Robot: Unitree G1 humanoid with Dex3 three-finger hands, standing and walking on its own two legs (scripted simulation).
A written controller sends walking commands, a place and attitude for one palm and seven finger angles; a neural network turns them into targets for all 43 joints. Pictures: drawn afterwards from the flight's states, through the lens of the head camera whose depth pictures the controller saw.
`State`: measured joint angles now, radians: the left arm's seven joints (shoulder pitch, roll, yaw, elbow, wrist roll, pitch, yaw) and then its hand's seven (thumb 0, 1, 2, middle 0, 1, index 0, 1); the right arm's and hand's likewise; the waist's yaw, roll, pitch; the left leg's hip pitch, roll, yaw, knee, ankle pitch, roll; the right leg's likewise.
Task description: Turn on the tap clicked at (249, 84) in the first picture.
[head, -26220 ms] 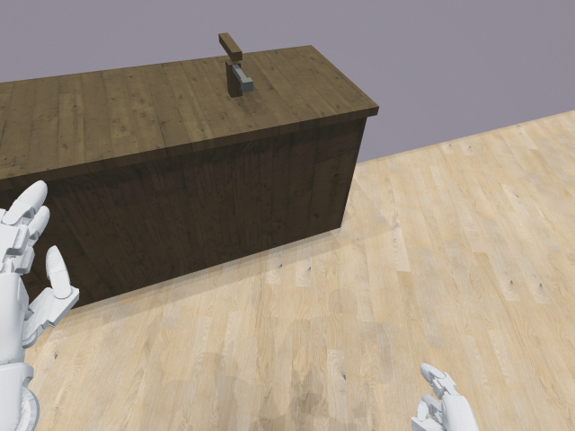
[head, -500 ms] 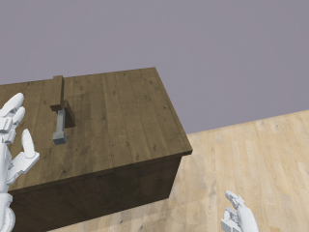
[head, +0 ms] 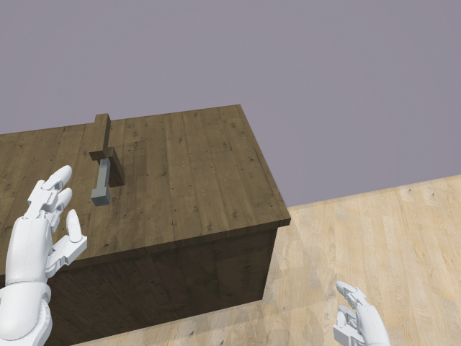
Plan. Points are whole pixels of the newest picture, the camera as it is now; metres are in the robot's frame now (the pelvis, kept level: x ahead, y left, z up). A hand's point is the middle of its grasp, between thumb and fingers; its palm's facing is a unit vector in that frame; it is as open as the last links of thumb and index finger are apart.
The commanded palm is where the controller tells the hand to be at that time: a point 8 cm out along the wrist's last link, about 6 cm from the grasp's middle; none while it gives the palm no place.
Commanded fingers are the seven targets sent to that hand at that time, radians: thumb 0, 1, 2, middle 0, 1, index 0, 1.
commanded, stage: turn the palm inward beside the body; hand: left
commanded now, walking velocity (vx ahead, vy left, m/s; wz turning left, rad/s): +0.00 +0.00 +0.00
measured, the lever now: (101, 196) +0.38 +0.30 +0.03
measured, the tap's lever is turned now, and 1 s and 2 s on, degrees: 0 0 0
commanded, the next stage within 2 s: reach beside the lever's end, fingers flat in 1.88 s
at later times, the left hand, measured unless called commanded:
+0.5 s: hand (82, 231) +0.23 +0.22 +0.15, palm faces +0.47 -0.83 -0.30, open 7.4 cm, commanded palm +0.17 +0.26 +0.16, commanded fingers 0.00 0.90 0.90 -0.20 -0.30 -0.20 -0.30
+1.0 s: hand (76, 257) +0.20 +0.23 +0.13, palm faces +0.44 -0.88 -0.21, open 7.4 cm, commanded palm +0.15 +0.27 +0.14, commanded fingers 0.00 0.90 0.90 -0.20 -0.30 -0.20 -0.30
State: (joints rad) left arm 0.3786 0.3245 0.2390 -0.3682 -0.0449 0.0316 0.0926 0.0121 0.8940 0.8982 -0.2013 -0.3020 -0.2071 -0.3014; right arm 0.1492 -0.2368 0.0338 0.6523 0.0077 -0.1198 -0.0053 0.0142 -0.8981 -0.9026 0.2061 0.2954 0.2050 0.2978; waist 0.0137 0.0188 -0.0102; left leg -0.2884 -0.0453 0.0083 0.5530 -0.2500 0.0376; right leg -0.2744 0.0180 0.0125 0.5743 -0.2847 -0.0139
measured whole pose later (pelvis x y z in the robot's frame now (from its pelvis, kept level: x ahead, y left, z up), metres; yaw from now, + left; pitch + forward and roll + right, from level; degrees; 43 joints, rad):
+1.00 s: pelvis +0.02 -0.01 -0.01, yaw +3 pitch +2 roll -1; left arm 0.52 0.26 0.24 -0.47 -0.19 0.02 0.11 0.01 0.89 0.90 -0.20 -0.30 -0.21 -0.30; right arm 0.21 -0.23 0.03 0.65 0.03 -0.22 -0.07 0.01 -0.90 -0.90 0.21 0.30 0.20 0.30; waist 0.07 0.05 -0.08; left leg -0.37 -0.04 -0.05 0.68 -0.34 0.02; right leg -0.32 0.03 -0.05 0.65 -0.36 -0.03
